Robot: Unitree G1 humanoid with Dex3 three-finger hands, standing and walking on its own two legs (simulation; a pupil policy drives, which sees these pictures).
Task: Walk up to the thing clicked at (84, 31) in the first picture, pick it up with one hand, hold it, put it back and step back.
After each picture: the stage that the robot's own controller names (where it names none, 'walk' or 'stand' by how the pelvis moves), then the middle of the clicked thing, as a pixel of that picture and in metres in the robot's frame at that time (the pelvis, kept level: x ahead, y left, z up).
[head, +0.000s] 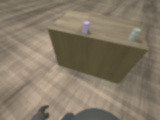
stand; (86, 27) +0.94 +0.09 +0.05
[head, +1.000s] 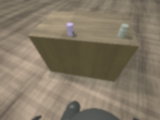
walk; (70, 29) +0.80 +0.27 +0.06
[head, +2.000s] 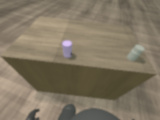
stand; (67, 49) +0.48 +0.20 +0.09
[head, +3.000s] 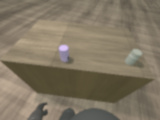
stand; (64, 53) +0.46 +0.21 +0.07
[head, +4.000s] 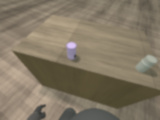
walk; (71, 51) +0.47 +0.18 +0.07
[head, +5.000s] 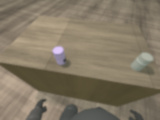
stand; (59, 56) +0.40 +0.22 +0.08
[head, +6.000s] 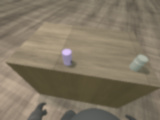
stand; (67, 57) +0.44 +0.19 +0.06
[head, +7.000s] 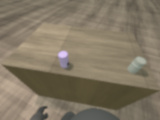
stand; (64, 59) +0.42 +0.21 +0.05
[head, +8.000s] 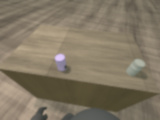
stand; (61, 62) +0.39 +0.22 +0.05
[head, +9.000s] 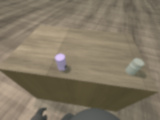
stand; (61, 62) +0.39 +0.22 +0.05
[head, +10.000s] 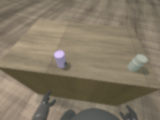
rise first; (60, 59) +0.40 +0.23 +0.06
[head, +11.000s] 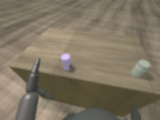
rise first; (66, 62) +0.40 +0.22 +0.06
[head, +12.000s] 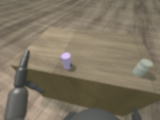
go down; (67, 61) +0.40 +0.21 +0.06
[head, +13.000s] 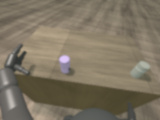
go down; (65, 64) +0.38 +0.19 +0.07
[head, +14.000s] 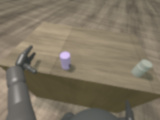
close in; (65, 60) +0.40 +0.19 +0.07
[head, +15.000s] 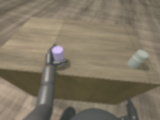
close; (59, 56) +0.41 +0.21 +0.10
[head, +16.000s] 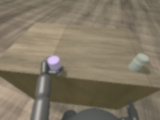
lift; (55, 66) +0.33 +0.23 +0.10
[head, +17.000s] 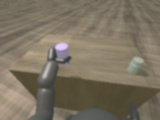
lift; (63, 54) +0.33 +0.18 +0.23
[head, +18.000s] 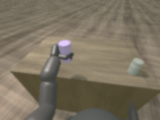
hold; (65, 51) +0.34 +0.17 +0.25
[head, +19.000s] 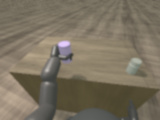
hold; (65, 52) +0.34 +0.17 +0.24
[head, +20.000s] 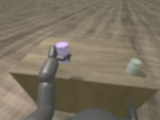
crouch; (63, 53) +0.34 +0.18 +0.24
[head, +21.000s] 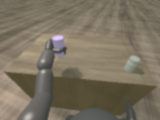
crouch; (59, 46) +0.40 +0.21 +0.24
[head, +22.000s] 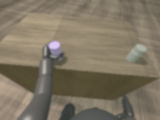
lower; (56, 51) +0.43 +0.22 +0.11
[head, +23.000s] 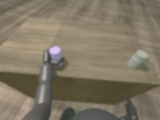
lower; (56, 56) +0.40 +0.22 +0.10
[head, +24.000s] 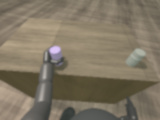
lower; (56, 56) +0.41 +0.22 +0.10
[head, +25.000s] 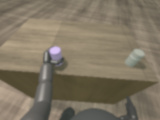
lower; (56, 56) +0.41 +0.22 +0.10
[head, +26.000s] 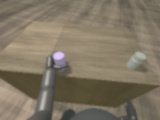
open; (60, 61) +0.37 +0.20 +0.09
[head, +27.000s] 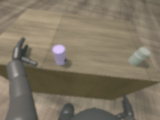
sink last; (60, 55) +0.39 +0.19 +0.10
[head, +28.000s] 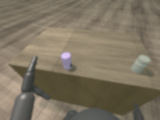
sink last; (67, 61) +0.40 +0.21 +0.08
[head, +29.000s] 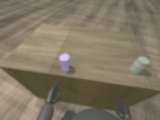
stand; (65, 62) +0.38 +0.19 +0.07
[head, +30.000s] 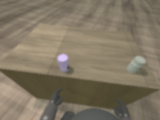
stand; (63, 63) +0.38 +0.20 +0.06
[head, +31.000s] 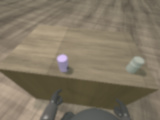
stand; (63, 63) +0.38 +0.20 +0.06
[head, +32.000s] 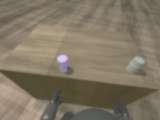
stand; (63, 63) +0.38 +0.20 +0.06
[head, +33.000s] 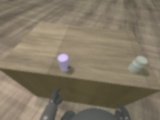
stand; (64, 63) +0.37 +0.20 +0.06
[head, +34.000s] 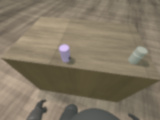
walk; (65, 53) +0.44 +0.20 +0.08
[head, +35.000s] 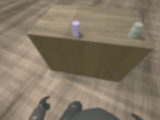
walk; (76, 29) +0.72 +0.18 +0.07
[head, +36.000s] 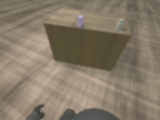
stand; (80, 21) +1.10 +0.19 +0.07
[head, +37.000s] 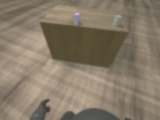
stand; (77, 18) +1.10 +0.23 +0.06
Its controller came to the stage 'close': yes
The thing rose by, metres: 0.20
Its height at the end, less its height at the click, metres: +0.00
